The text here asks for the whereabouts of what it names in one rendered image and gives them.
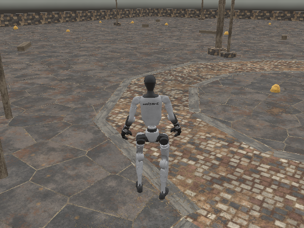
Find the left robot thigh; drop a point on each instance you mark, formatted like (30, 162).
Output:
(140, 141)

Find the robot left hand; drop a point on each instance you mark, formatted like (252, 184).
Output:
(127, 133)

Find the robot right shin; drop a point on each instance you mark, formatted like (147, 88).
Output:
(164, 176)

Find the right robot forearm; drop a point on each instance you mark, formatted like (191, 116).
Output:
(175, 122)

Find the robot right hand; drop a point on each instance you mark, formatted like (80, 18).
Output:
(178, 131)

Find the left robot forearm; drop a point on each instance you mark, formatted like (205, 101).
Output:
(127, 125)

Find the robot right upper arm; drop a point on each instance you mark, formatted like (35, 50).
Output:
(165, 99)

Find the robot left upper arm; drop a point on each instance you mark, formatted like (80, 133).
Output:
(133, 108)

